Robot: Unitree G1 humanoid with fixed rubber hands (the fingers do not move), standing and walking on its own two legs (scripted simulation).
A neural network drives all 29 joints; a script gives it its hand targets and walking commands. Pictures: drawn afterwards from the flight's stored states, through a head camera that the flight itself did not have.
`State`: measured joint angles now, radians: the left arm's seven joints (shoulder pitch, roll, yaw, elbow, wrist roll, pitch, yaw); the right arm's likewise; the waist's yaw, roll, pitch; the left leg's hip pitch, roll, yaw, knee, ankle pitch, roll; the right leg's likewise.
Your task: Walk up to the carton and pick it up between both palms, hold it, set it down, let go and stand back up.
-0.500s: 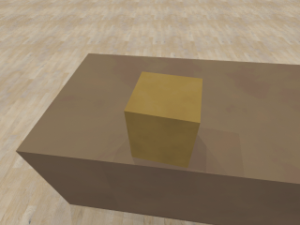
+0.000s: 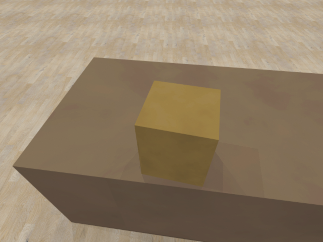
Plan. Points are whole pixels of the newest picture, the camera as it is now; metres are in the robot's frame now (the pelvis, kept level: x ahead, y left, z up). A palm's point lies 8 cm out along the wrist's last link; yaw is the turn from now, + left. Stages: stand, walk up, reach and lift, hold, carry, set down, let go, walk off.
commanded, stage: stand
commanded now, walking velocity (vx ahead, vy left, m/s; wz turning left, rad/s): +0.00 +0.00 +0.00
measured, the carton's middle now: (178, 134) +0.46 -0.03 -0.02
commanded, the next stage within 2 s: none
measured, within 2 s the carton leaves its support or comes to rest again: neither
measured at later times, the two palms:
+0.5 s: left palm out of the picture +0.08 +0.30 -0.11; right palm out of the picture +0.05 -0.29 -0.12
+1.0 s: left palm out of the picture +0.06 +0.31 -0.12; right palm out of the picture +0.06 -0.28 -0.12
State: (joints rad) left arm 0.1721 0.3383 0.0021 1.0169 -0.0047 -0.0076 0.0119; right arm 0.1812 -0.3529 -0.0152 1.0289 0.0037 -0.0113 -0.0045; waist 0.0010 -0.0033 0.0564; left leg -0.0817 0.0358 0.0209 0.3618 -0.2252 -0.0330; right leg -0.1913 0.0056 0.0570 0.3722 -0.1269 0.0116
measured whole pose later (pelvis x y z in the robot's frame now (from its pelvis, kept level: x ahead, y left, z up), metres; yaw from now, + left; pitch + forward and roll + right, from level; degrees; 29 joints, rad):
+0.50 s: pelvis +0.01 +0.01 +0.00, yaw +0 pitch -3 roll +0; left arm 0.15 0.34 0.01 1.05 -0.01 -0.01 0.02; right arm 0.20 -0.33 -0.03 1.07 0.01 -0.02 -0.01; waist -0.02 0.00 0.06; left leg -0.05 0.03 0.03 0.34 -0.22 -0.02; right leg -0.17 -0.01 0.06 0.35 -0.13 0.03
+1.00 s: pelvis +0.01 +0.01 +0.00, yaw +0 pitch -3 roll +0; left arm 0.19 0.34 0.01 1.07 0.00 0.00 0.02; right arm 0.18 -0.34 -0.03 1.05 0.01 -0.01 -0.01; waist 0.00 -0.01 0.06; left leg -0.06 0.02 0.03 0.35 -0.23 -0.02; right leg -0.17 -0.01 0.07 0.35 -0.13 0.03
